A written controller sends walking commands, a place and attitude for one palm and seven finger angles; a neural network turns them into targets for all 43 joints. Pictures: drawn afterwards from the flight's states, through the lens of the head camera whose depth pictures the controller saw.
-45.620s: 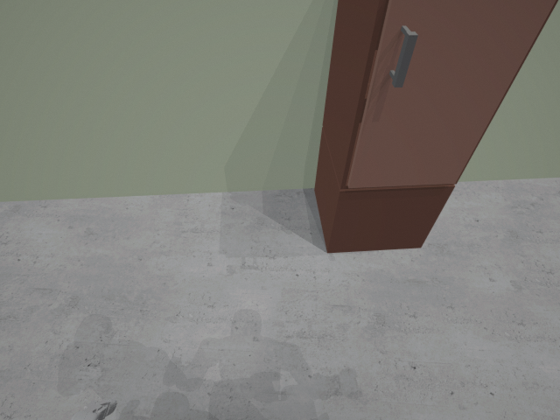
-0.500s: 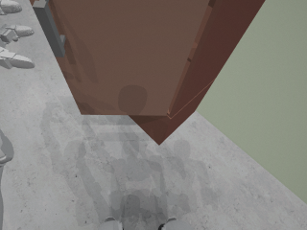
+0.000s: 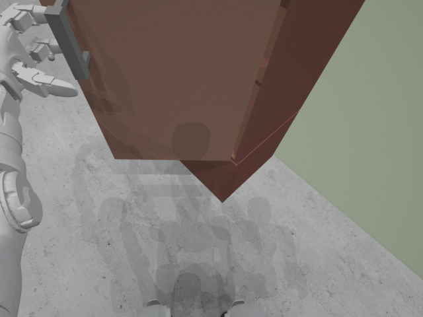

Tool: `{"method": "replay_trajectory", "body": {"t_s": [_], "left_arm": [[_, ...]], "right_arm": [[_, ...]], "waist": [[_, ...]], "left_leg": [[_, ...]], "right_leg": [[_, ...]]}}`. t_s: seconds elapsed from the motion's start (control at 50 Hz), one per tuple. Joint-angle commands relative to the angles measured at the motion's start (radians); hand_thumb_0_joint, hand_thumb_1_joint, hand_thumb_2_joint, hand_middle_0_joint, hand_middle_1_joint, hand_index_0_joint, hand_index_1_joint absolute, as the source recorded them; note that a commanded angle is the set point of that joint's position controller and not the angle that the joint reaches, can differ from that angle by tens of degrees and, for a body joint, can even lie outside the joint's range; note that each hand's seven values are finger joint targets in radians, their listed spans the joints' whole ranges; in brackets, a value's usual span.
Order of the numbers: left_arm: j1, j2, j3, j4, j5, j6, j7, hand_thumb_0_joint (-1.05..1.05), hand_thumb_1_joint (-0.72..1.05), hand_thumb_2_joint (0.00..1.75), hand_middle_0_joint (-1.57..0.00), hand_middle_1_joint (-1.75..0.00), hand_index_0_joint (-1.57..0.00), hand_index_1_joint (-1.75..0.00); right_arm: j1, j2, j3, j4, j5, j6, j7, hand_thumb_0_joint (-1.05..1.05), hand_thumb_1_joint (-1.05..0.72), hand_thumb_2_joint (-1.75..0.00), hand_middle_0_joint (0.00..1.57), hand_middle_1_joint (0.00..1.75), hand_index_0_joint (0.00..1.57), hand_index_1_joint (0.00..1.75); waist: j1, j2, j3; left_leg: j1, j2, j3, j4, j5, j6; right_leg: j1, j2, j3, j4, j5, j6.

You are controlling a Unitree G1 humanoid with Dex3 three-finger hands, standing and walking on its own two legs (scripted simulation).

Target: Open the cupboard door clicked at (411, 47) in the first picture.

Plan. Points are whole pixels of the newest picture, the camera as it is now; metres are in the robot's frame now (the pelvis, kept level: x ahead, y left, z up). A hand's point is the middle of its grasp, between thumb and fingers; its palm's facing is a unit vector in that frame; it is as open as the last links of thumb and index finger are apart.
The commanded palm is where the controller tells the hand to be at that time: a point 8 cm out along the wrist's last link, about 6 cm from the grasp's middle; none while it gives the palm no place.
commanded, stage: slide the fingers in behind the handle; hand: left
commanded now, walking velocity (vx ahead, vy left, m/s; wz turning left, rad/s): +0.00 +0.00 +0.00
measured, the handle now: (72, 39) +0.57 +0.19 +0.16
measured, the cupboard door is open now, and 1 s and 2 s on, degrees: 47 47 47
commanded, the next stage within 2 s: close the thumb around the handle in 1.08 s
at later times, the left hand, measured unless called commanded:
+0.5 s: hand (69, 58) +0.52 +0.19 +0.16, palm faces -0.09 -1.00 +0.02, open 14.0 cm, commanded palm +0.51 +0.23 +0.15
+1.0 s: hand (76, 59) +0.52 +0.18 +0.16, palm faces -0.06 -1.00 +0.00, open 14.0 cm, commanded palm +0.50 +0.22 +0.15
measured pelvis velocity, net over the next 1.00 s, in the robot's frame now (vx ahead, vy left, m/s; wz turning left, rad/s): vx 0.00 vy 0.00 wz -0.01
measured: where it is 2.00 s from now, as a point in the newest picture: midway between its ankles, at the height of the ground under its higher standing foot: outside the picture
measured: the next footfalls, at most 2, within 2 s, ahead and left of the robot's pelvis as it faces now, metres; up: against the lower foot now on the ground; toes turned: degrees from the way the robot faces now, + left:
none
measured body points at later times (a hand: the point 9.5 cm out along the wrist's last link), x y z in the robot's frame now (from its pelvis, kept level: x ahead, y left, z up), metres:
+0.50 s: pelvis +0.00 -0.01 +0.00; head +0.10 +0.01 +0.44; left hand +0.52 +0.24 +0.16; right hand -0.04 -0.29 -0.10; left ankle +0.01 +0.11 -0.70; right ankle -0.03 -0.14 -0.70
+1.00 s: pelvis +0.00 +0.00 +0.00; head +0.09 +0.01 +0.44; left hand +0.52 +0.23 +0.16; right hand -0.02 -0.27 -0.11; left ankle +0.01 +0.11 -0.70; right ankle -0.03 -0.14 -0.70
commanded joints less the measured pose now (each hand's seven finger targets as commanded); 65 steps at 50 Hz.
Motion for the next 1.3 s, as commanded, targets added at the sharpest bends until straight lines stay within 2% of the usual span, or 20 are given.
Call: {"method": "replay_trajectory", "body": {"t_s": [0.0, 0.12, 0.18, 0.24, 0.38, 0.4, 0.46, 0.52, 0.64, 0.66, 0.68, 0.74, 0.78, 0.84, 0.9, 0.96, 1.02, 1.16, 1.24, 1.28], "left_arm": [[-0.491, 0.248, 0.032, -0.192, -0.023, -0.048, 0.003, 0.0, -0.5, 0.3, -0.3, -1.2, -0.3, -1.2], [-0.476, 0.301, 0.054, -0.143, -0.001, -0.037, 0.034, 0.0, -0.5, 0.3, -0.3, -1.2, -0.3, -1.2], [-0.483, 0.322, 0.063, -0.168, 0.004, -0.059, 0.031, 0.0, -0.5, 0.3, -0.3, -1.2, -0.3, -1.2], [-0.494, 0.277, 0.028, -0.164, -0.005, -0.062, 0.013, 0.0, -0.5, 0.3, -0.3, -1.2, -0.3, -1.2], [-0.504, 0.243, 0.031, -0.272, -0.031, -0.081, 0.005, 0.0, -0.5, 0.3, -0.3, -1.2, -0.3, -1.2], [-0.471, 0.2, 0.013, -0.248, -0.038, -0.075, 0.009, 0.0, -0.5, 0.3, -0.3, -1.2, -0.3, -1.2], [-0.469, 0.19, 0.013, -0.215, -0.043, -0.06, 0.031, 0.0, -0.5, 0.3, -0.3, -1.2, -0.3, -1.2], [-0.477, 0.183, 0.002, -0.197, -0.024, -0.041, 0.056, 0.0, -0.5, 0.3, -0.3, -1.2, -0.3, -1.2], [-0.484, 0.128, -0.009, -0.294, -0.019, -0.09, 0.09, 0.0, -0.5, 0.3, -0.3, -1.2, -0.3, -1.2], [-0.475, 0.114, -0.007, -0.288, -0.026, -0.095, 0.092, 0.0, -0.5, 0.3, -0.3, -1.2, -0.3, -1.2], [-0.461, 0.156, 0.028, -0.281, -0.025, -0.094, 0.092, 0.0, -0.5, 0.3, -0.3, -1.2, -0.3, -1.2], [-0.441, 0.124, 0.004, -0.253, -0.026, -0.074, 0.085, 0.0, -0.5, 0.3, -0.3, -1.2, -0.3, -1.2], [-0.439, 0.14, 0.015, -0.259, -0.018, -0.071, 0.093, 0.0, -0.5, 0.3, -0.3, -1.2, -0.3, -1.2], [-0.456, 0.143, 0.008, -0.225, -0.014, -0.063, 0.105, 0.0, -0.5, 0.3, -0.3, -1.2, -0.3, -1.2], [-0.473, 0.128, -0.001, -0.271, -0.016, -0.084, 0.105, 0.0, -0.5, 0.3, -0.3, -1.2, -0.3, -1.2], [-0.474, 0.098, -0.019, -0.26, -0.025, -0.095, 0.1, 0.0, -0.5, 0.3, -0.3, -1.2, -0.3, -1.2], [-0.452, 0.107, -0.006, -0.261, -0.029, -0.089, 0.088, 0.0, -0.5, 0.3, -0.3, -1.2, -0.3, -1.2], [-0.482, 0.079, -0.032, -0.242, -0.027, -0.079, 0.111, 0.0, -0.5, 0.3, -0.3, -1.2, -0.3, -1.2], [-0.525, 0.099, -0.036, -0.195, -0.012, -0.072, 0.128, 0.0, -0.28, 0.4, -0.32, -1.22, -0.32, -1.22], [-0.541, 0.116, -0.03, -0.199, -0.005, -0.08, 0.129, 0.0, -0.16, 0.44, -0.32, -1.24, -0.32, -1.24]], "right_arm": [[0.169, -0.195, -0.071, -0.044, 0.005, -0.023, -0.023, 0.0, -0.9, -0.9, 0.2, 0.3, 0.2, 0.3], [0.172, -0.195, -0.065, -0.054, 0.005, -0.025, -0.026, 0.0, -0.9, -0.9, 0.2, 0.3, 0.2, 0.3], [0.173, -0.195, -0.067, -0.059, 0.006, -0.031, -0.029, 0.0, -0.9, -0.9, 0.2, 0.3, 0.2, 0.3], [0.171, -0.192, -0.07, -0.054, 0.008, -0.035, -0.03, 0.0, -0.9, -0.9, 0.2, 0.3, 0.2, 0.3], [0.172, -0.186, -0.078, -0.047, 0.006, -0.042, -0.026, 0.0, -0.9, -0.9, 0.2, 0.3, 0.2, 0.3], [0.165, -0.181, -0.078, -0.048, 0.007, -0.044, -0.022, 0.0, -0.9, -0.9, 0.2, 0.3, 0.2, 0.3], [0.168, -0.185, -0.076, -0.039, 0.007, -0.041, -0.021, 0.0, -0.9, -0.9, 0.2, 0.3, 0.2, 0.3], [0.166, -0.186, -0.077, -0.038, 0.006, -0.042, -0.016, 0.0, -0.9, -0.9, 0.2, 0.3, 0.2, 0.3], [0.158, -0.173, -0.084, -0.046, -0.004, -0.054, -0.002, 0.0, -0.9, -0.9, 0.2, 0.3, 0.2, 0.3], [0.165, -0.172, -0.085, -0.043, -0.006, -0.054, -0.002, 0.0, -0.9, -0.9, 0.2, 0.3, 0.2, 0.3], [0.163, -0.178, -0.086, -0.043, -0.004, -0.051, -0.001, 0.0, -0.9, -0.9, 0.2, 0.3, 0.2, 0.3], [0.151, -0.176, -0.086, -0.05, 0.003, -0.047, -0.002, 0.0, -0.9, -0.9, 0.2, 0.3, 0.2, 0.3], [0.147, -0.174, -0.083, -0.05, 0.001, -0.045, -0.002, 0.0, -0.9, -0.9, 0.2, 0.3, 0.2, 0.3], [0.148, -0.177, -0.081, -0.05, 0.002, -0.043, -0.005, 0.0, -0.9, -0.9, 0.2, 0.3, 0.2, 0.3], [0.144, -0.173, -0.082, -0.053, 0.0, -0.048, -0.005, 0.0, -0.9, -0.9, 0.2, 0.3, 0.2, 0.3], [0.151, -0.172, -0.081, -0.045, -0.002, -0.049, -0.006, 0.0, -0.9, -0.9, 0.2, 0.3, 0.2, 0.3], [0.142, -0.176, -0.085, -0.048, 0.001, -0.048, -0.004, 0.0, -0.9, -0.9, 0.2, 0.3, 0.2, 0.3], [0.144, -0.175, -0.082, -0.039, 0.0, -0.05, -0.008, 0.0, -0.9, -0.9, 0.2, 0.3, 0.2, 0.3], [0.146, -0.18, -0.078, -0.03, 0.001, -0.057, -0.01, 0.0, -0.9, -0.9, 0.2, 0.3, 0.2, 0.3], [0.151, -0.182, -0.077, -0.029, 0.0, -0.062, -0.012, 0.0, -0.9, -0.9, 0.2, 0.3, 0.2, 0.3]], "waist": [[-0.019, 0.14, -0.435], [-0.021, 0.075, -0.369], [-0.015, 0.096, -0.425], [-0.031, 0.089, -0.418], [-0.009, 0.171, -0.516], [-0.01, 0.163, -0.486], [-0.021, 0.105, -0.413], [-0.022, 0.113, -0.38], [-0.003, 0.167, -0.484], [-0.01, 0.122, -0.483], [0.004, 0.116, -0.49], [0.0, 0.08, -0.455], [0.012, 0.127, -0.451], [-0.009, 0.061, -0.383], [-0.003, 0.115, -0.433], [-0.015, 0.087, -0.432], [0.004, 0.111, -0.454], [-0.011, 0.091, -0.386], [-0.033, 0.066, -0.345], [-0.032, 0.069, -0.381]], "left_leg": [[0.481, -0.031, -0.056, -0.06, 0.41, 0.019], [0.362, -0.038, -0.035, -0.071, 0.32, 0.031], [0.369, -0.043, -0.027, -0.07, 0.323, 0.031], [0.37, -0.042, -0.021, -0.068, 0.305, 0.033], [0.486, -0.039, -0.031, -0.063, 0.411, 0.024], [0.488, -0.039, -0.03, -0.062, 0.401, 0.024], [0.442, -0.038, -0.031, -0.073, 0.372, 0.029], [0.43, -0.037, -0.033, -0.078, 0.358, 0.025], [0.529, -0.034, -0.043, -0.063, 0.463, 0.012], [0.528, -0.034, -0.043, -0.058, 0.481, 0.018], [0.514, -0.034, -0.04, -0.062, 0.472, 0.017], [0.481, -0.037, -0.033, -0.072, 0.445, 0.02], [0.494, -0.037, -0.033, -0.07, 0.462, 0.016], [0.446, -0.035, -0.035, -0.083, 0.396, 0.02], [0.49, -0.035, -0.038, -0.077, 0.435, 0.016], [0.501, -0.034, -0.044, -0.072, 0.437, 0.018], [0.508, -0.035, -0.043, -0.075, 0.437, 0.013], [0.48, -0.034, -0.051, -0.085, 0.37, 0.017], [0.431, -0.034, -0.05, -0.095, 0.289, 0.019], [0.431, -0.038, -0.05, -0.091, 0.285, 0.021]], "right_leg": [[0.01, 0.045, -0.004, -0.08, 0.362, -0.024], [0.058, 0.039, 0.013, -0.092, 0.343, -0.014], [0.095, 0.036, 0.024, -0.09, 0.366, -0.013], [0.086, 0.037, 0.027, -0.096, 0.362, -0.01], [0.084, 0.041, 0.018, -0.083, 0.418, -0.018], [0.065, 0.043, 0.014, -0.09, 0.404, -0.019], [0.058, 0.044, 0.009, -0.095, 0.381, -0.018], [0.034, 0.04, 0.007, -0.095, 0.362, -0.017], [0.039, 0.042, 0.001, -0.069, 0.409, -0.025], [0.053, 0.044, 0.0, -0.067, 0.43, -0.025], [0.068, 0.044, 0.005, -0.068, 0.438, -0.022], [0.083, 0.042, 0.003, -0.072, 0.44, -0.021], [0.069, 0.04, 0.002, -0.069, 0.44, -0.024], [0.058, 0.04, 0.002, -0.081, 0.393, -0.019], [0.058, 0.039, 0.004, -0.072, 0.414, -0.023], [0.049, 0.04, -0.002, -0.072, 0.402, -0.024], [0.057, 0.04, 0.002, -0.072, 0.406, -0.025], [0.022, 0.038, -0.004, -0.082, 0.331, -0.028], [0.003, 0.035, 0.004, -0.095, 0.278, -0.02], [0.015, 0.034, 0.008, -0.09, 0.279, -0.02]]}}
